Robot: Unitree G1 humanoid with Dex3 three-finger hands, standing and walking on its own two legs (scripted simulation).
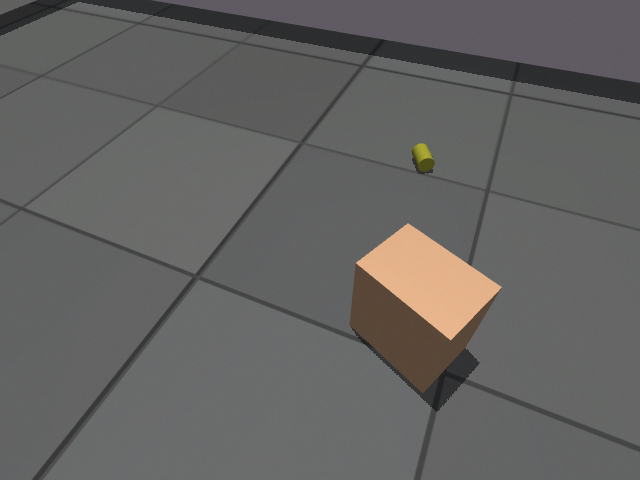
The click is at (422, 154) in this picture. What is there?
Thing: lying can
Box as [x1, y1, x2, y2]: [412, 143, 434, 171]
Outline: 421,143 414,146 412,149 412,154 418,168 422,171 425,171 433,166 434,161 427,146
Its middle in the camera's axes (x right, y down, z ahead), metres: +0.51 -0.44 +1.96
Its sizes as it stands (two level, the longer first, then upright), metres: 0.121 0.083 0.083
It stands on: the floor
